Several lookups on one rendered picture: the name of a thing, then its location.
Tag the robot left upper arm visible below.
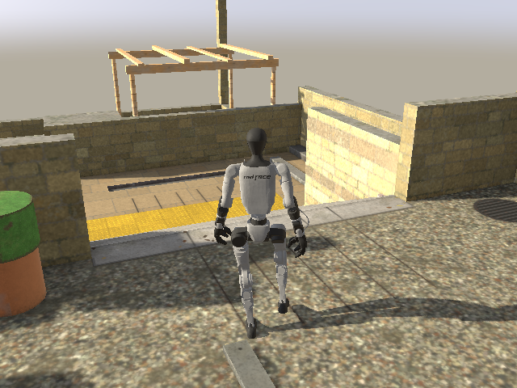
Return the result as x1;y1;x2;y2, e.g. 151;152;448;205
221;163;241;209

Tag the right robot forearm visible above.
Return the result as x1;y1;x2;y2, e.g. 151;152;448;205
288;196;305;237

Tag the robot left thigh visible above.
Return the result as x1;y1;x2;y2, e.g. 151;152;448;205
231;227;253;289

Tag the robot left hand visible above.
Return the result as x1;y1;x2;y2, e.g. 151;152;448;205
214;226;232;245

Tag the left robot forearm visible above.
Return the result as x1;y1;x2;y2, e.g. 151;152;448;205
215;196;229;229

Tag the robot right upper arm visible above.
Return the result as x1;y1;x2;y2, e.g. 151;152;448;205
274;162;296;209

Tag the left robot foot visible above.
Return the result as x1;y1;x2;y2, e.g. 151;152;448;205
246;318;257;339

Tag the robot right hand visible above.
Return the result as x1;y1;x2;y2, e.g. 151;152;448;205
288;235;307;258

